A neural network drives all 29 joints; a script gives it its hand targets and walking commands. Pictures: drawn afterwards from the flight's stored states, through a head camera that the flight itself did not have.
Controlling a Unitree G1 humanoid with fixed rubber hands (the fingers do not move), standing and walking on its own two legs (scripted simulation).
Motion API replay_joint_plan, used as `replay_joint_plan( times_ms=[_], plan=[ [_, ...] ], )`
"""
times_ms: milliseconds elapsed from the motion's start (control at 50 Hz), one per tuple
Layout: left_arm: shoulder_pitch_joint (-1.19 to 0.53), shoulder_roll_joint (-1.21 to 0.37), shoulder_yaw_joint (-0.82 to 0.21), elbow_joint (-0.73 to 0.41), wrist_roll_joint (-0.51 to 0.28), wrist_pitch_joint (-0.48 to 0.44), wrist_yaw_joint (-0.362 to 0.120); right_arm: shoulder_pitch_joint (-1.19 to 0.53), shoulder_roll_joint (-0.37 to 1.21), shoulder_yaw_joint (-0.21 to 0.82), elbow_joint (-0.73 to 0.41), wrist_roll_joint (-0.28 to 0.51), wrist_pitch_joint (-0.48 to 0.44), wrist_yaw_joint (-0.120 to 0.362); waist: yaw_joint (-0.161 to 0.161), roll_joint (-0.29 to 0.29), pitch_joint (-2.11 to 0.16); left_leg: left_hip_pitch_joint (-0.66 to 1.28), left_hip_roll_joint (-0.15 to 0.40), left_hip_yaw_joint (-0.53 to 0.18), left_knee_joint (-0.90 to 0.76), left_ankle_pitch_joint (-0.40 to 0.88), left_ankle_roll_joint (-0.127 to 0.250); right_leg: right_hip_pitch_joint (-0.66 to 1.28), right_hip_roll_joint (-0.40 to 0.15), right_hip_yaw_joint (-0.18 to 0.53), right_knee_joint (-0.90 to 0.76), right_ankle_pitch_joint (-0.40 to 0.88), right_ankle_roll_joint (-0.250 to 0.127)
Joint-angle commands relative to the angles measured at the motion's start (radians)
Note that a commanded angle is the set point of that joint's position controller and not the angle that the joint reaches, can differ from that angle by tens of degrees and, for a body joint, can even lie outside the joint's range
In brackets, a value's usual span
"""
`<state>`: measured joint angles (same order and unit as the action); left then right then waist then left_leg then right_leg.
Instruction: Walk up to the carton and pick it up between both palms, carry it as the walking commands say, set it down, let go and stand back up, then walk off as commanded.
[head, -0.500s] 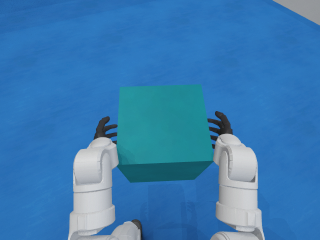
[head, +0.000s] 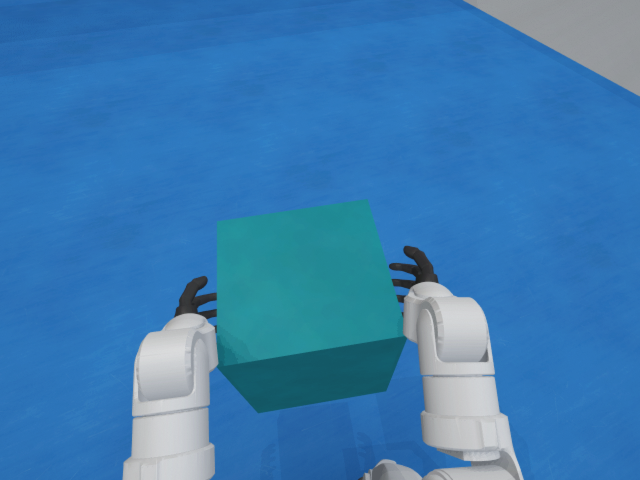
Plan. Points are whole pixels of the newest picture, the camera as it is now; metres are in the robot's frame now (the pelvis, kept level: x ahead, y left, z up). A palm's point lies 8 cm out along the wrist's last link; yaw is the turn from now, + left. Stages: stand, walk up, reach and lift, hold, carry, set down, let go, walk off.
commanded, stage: carry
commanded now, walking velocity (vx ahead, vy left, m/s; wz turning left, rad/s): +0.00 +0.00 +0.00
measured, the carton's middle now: (308, 313) +0.34 +0.03 -0.04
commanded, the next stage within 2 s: none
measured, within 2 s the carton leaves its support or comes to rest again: neither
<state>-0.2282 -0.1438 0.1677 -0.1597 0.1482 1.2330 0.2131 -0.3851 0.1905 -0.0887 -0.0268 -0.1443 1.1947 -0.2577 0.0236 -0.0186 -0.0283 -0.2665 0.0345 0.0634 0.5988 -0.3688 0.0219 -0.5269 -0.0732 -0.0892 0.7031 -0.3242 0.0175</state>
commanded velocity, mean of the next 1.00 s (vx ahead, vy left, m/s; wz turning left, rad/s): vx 0.00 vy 0.00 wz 0.00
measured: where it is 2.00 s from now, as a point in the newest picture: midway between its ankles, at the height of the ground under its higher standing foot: outside the picture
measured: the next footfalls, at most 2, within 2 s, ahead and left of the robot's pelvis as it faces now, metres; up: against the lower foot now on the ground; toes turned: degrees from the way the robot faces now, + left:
right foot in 0.22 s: -0.08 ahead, -0.14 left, +0.00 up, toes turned -6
left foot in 1.04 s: -0.17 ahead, +0.08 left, +0.00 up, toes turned +1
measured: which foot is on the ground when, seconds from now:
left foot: down 0.00-0.90, up 0.92-1.00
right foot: up 0.00-0.20, down 0.22-1.00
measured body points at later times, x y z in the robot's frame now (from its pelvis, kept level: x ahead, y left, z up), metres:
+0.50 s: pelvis -0.15 -0.01 +0.01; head -0.19 +0.00 +0.45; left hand +0.15 +0.11 +0.08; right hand +0.12 -0.18 +0.09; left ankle -0.04 +0.10 -0.72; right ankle -0.13 -0.13 -0.73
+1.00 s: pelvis -0.22 +0.02 +0.00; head -0.27 +0.04 +0.44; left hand +0.06 +0.17 +0.07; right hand +0.07 -0.12 +0.09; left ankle -0.16 +0.09 -0.71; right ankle -0.13 -0.13 -0.72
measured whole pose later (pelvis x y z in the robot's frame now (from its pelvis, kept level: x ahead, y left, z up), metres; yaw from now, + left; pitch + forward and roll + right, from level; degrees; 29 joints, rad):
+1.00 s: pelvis -0.22 +0.02 +0.00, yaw -3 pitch +0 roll -2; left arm -0.30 -0.16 0.12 -0.10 0.12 1.27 0.29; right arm -0.32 0.17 -0.13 -0.06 -0.21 1.20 -0.16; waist 0.04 -0.01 -0.12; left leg -0.47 0.01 0.09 0.81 -0.32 -0.01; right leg -0.42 -0.04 -0.06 0.56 -0.28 0.01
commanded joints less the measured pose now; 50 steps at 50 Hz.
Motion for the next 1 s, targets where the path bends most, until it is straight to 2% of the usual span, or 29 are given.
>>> replay_joint_plan(
  times_ms=[0,60,80,120,140,180,200,240,260,320,340,380,420,440,460,480,520,620,700,760,780,800,820,840,880,900,940,960,980],
  plan=[
    [-1.004,-1.121,-0.802,-0.268,-0.628,-0.049,-0.399,-0.439,1.128,0.536,-0.128,0.425,-0.01,0.417,-0.035,0.057,-0.291,0.003,0.24,-0.143,-0.264,0.282,0.079,0.032,0.004,0.046,0.29,-0.093,-0.013],
    [-0.843,-1.045,-0.727,-0.115,-0.577,-0.01,-0.388,-0.398,1.063,0.471,-0.084,0.376,-0.008,0.4,-0.026,0.146,-0.323,0.136,0.226,-0.096,-0.218,0.401,0.063,0.052,-0.002,0.034,0.114,-0.086,0.005],
    [-0.818,-1.062,-0.727,-0.107,-0.588,-0.001,-0.397,-0.407,1.062,0.486,-0.119,0.374,-0.011,0.39,-0.034,0.123,-0.388,0.18,0.226,-0.105,-0.194,0.503,0.073,0.09,0.012,0.022,0.012,-0.102,0.014],
    [-0.789,-1.037,-0.703,-0.056,-0.568,0.011,-0.399,-0.304,1.03,0.444,-0.029,0.318,0.002,0.378,-0.031,0.205,-0.458,0.212,0.171,-0.1,-0.127,0.54,0.057,0.197,0.008,0.044,-0.252,0.056,0.021],
    [-0.749,-1.009,-0.658,-0.036,-0.519,0.006,-0.404,-0.288,1.01,0.454,-0.052,0.288,-0.008,0.378,-0.03,0.078,-0.49,0.167,0.152,-0.108,-0.104,0.451,0.04,0.328,-0.022,0.069,-0.296,0.216,0.008],
    [-0.686,-0.99,-0.628,0.03,-0.484,-0.012,-0.399,-0.257,0.999,0.471,-0.004,0.295,-0.015,0.375,-0.037,0.01,-0.55,0.09,0.111,-0.092,-0.086,0.449,0.011,0.483,-0.09,0.091,-0.214,0.497,-0.025],
    [-0.743,-1.021,-0.649,0.012,-0.482,-0.013,-0.402,-0.283,1.001,0.476,-0.006,0.303,-0.01,0.387,-0.039,0.06,-0.505,0.114,0.116,-0.094,-0.121,0.453,0.008,0.462,-0.084,0.078,-0.201,0.473,-0.025],
    [-0.725,-1.014,-0.628,-0.005,-0.45,-0.025,-0.407,-0.328,1.03,0.504,-0.021,0.326,-0.02,0.406,-0.038,-0.052,-0.513,0.044,0.105,-0.085,-0.106,0.435,0.023,0.485,-0.104,0.049,-0.168,0.481,-0.035],
    [-0.772,-1.047,-0.666,-0.051,-0.443,-0.036,-0.401,-0.422,1.061,0.553,-0.087,0.363,-0.017,0.423,-0.033,-0.042,-0.419,0.058,0.098,-0.054,-0.137,0.431,0.01,0.374,-0.083,0.039,-0.185,0.328,-0.038],
    [-0.775,-1.046,-0.618,-0.013,-0.42,-0.031,-0.392,-0.504,1.063,0.595,-0.075,0.432,0.006,0.456,-0.017,-0.018,-0.232,-0.018,0.061,-0.058,-0.189,0.027,-0.003,0.148,-0.071,0.116,-0.379,-0.252,-0.032],
    [-0.776,-1.053,-0.58,0.007,-0.411,-0.028,-0.39,-0.521,1.058,0.592,-0.069,0.436,0.004,0.455,-0.016,-0.098,-0.193,-0.047,0.047,-0.052,-0.173,-0.003,-0.012,0.114,-0.071,0.132,-0.448,-0.408,-0.036],
    [-0.776,-1.05,-0.589,-0.027,-0.417,-0.02,-0.379,-0.582,1.047,0.618,-0.137,0.491,0.016,0.463,-0.018,-0.123,-0.173,-0.011,-0.006,0.02,-0.051,0.036,-0.025,0.04,-0.102,0.177,-0.493,-0.516,-0.051],
    [-0.76,-1.047,-0.608,-0.045,-0.438,-0.02,-0.374,-0.649,1.046,0.67,-0.205,0.535,0.03,0.465,-0.016,-0.158,-0.234,0.006,-0.003,0.044,-0.015,0.061,-0.03,0.055,-0.089,0.136,-0.446,-0.432,-0.047],
    [-0.792,-1.062,-0.62,-0.073,-0.449,-0.017,-0.368,-0.648,1.051,0.651,-0.178,0.537,0.043,0.471,-0.008,-0.047,-0.205,-0.013,0.005,0.04,-0.046,0.08,-0.028,0.081,-0.097,0.138,-0.408,-0.361,-0.055],
    [-0.755,-1.022,-0.596,-0.032,-0.421,-0.012,-0.36,-0.592,1.059,0.625,-0.084,0.528,0.058,0.474,-0.008,-0.06,-0.218,-0.052,0.028,0.003,-0.097,0.071,-0.03,0.127,-0.078,0.142,-0.384,-0.312,-0.055],
    [-0.786,-1.048,-0.627,-0.062,-0.438,-0.01,-0.36,-0.54,1.027,0.603,-0.103,0.507,0.051,0.471,-0.018,0.008,-0.248,-0.07,0.017,0.007,-0.116,0.086,-0.027,0.179,-0.046,0.107,-0.311,-0.227,-0.05],
    [-0.799,-1.059,-0.652,-0.071,-0.446,-0.018,-0.343,-0.42,1.027,0.568,-0.036,0.486,0.056,0.463,-0.018,0.035,-0.38,-0.093,0.095,-0.108,-0.237,0.015,-0.029,0.327,0.004,0.047,-0.19,-0.098,-0.051],
    [-0.786,-1.043,-0.682,-0.095,-0.448,-0.032,-0.344,-0.41,1.03,0.513,-0.025,0.437,0.042,0.444,-0.018,0.181,-0.343,-0.031,0.059,-0.072,-0.281,-0.161,-0.071,0.148,0.02,0.093,-0.27,-0.322,-0.086],
    [-0.872,-1.08,-0.722,-0.14,-0.506,-0.043,-0.349,-0.426,1.017,0.482,-0.071,0.406,0.004,0.429,-0.014,0.191,-0.355,-0.034,0.113,-0.105,-0.303,-0.135,-0.042,0.17,0.066,0.008,-0.122,-0.096,-0.068],
    [-0.823,-1.027,-0.69,-0.118,-0.505,-0.039,-0.362,-0.421,0.993,0.508,-0.11,0.374,-0.003,0.417,-0.02,-0.001,-0.368,0.023,0.089,-0.039,-0.223,-0.017,-0.04,0.186,0.045,0.015,-0.221,-0.057,-0.065],
    [-0.838,-1.063,-0.702,-0.106,-0.526,-0.021,-0.361,-0.453,1.024,0.518,-0.129,0.392,0.014,0.411,-0.018,0.064,-0.38,-0.02,0.059,-0.044,-0.24,-0.126,-0.044,0.21,0.09,-0.028,-0.17,-0.144,-0.063],
    [-0.75,-1.052,-0.667,-0.026,-0.49,-0.013,-0.365,-0.419,1.004,0.497,-0.114,0.359,0.009,0.402,-0.012,0.026,-0.377,-0.063,0.052,-0.034,-0.263,-0.144,-0.074,0.216,0.056,0.014,-0.257,-0.277,-0.087],
    [-0.69,-1.046,-0.635,0.049,-0.481,-0.026,-0.371,-0.386,0.983,0.468,-0.068,0.329,-0.002,0.393,-0.018,-0.088,-0.389,-0.004,-0.004,0.027,-0.109,-0.074,-0.087,0.131,0.003,0.1,-0.345,-0.39,-0.1],
    [-0.697,-1.043,-0.666,-0.023,-0.481,-0.032,-0.374,-0.342,0.998,0.484,-0.068,0.327,0.0,0.399,-0.025,-0.166,-0.341,0.094,-0.07,0.087,0.178,-0.009,-0.08,-0.079,-0.09,0.205,-0.444,-0.486,-0.12],
    [-0.652,-1.034,-0.632,0.016,-0.448,-0.011,-0.391,-0.396,0.983,0.508,-0.098,0.341,0.008,0.411,-0.039,-0.258,-0.309,0.163,-0.058,0.039,0.431,0.008,-0.041,-0.269,-0.171,0.189,-0.532,-0.499,-0.108],
    [-0.68,-1.021,-0.627,-0.01,-0.45,-0.014,-0.39,-0.439,1.005,0.543,-0.122,0.372,0.009,0.416,-0.045,-0.243,-0.329,0.159,-0.019,0.015,0.357,0.039,-0.022,-0.2,-0.124,0.12,-0.491,-0.41,-0.061],
    [-0.749,-1.054,-0.654,-0.041,-0.468,-0.008,-0.379,-0.411,1.001,0.55,-0.103,0.397,0.01,0.422,-0.042,-0.042,-0.299,0.023,-0.011,0.004,0.13,-0.03,-0.01,-0.045,-0.07,0.041,-0.302,-0.356,-0.044],
    [-0.812,-1.082,-0.674,-0.087,-0.479,-0.002,-0.367,-0.485,1.001,0.578,-0.138,0.44,0.016,0.427,-0.053,0.056,-0.254,-0.072,0.051,-0.107,-0.141,-0.017,-0.026,0.063,0.006,-0.021,-0.097,-0.22,-0.02],
    [-0.814,-1.08,-0.681,-0.113,-0.468,-0.009,-0.361,-0.481,0.998,0.551,-0.133,0.446,0.017,0.435,-0.041,0.276,-0.252,-0.071,0.198,-0.325,-0.283,0.193,-0.031,0.047,0.049,0.013,0.024,-0.123,0.001]
  ],
)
